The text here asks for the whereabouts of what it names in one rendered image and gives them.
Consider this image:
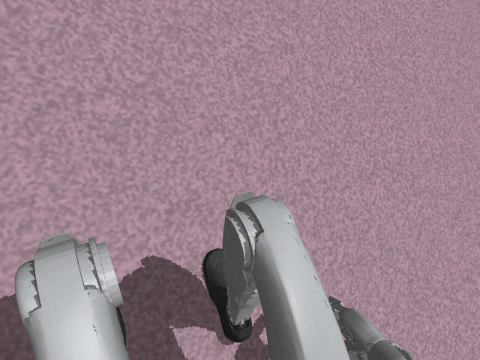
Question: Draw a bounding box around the right robot hand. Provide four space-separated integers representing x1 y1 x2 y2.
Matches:
328 296 385 360

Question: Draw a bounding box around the right robot foot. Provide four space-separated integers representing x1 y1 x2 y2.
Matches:
203 248 252 343

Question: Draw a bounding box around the right robot arm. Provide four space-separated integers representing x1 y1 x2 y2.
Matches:
367 340 415 360

